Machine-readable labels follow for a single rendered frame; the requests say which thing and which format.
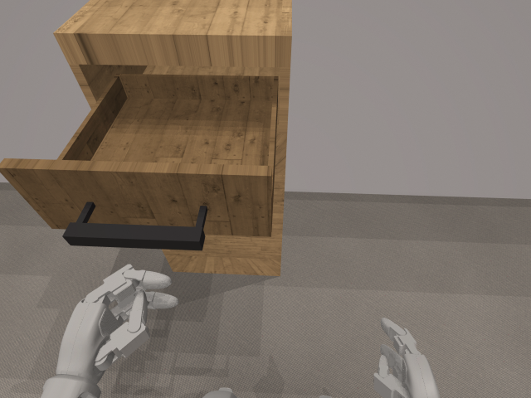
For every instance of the handle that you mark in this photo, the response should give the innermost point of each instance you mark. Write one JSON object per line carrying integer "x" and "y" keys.
{"x": 82, "y": 233}

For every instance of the robot left forearm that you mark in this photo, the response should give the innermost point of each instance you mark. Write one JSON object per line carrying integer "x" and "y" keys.
{"x": 68, "y": 386}

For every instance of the cabinet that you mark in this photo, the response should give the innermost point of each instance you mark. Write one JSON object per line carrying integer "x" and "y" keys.
{"x": 192, "y": 37}

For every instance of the right robot hand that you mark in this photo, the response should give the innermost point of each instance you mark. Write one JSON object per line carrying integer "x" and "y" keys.
{"x": 412, "y": 376}

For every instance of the left robot hand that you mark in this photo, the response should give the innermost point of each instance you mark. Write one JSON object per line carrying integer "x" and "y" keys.
{"x": 84, "y": 351}

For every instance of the drawer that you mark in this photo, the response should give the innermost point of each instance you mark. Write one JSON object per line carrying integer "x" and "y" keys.
{"x": 154, "y": 148}

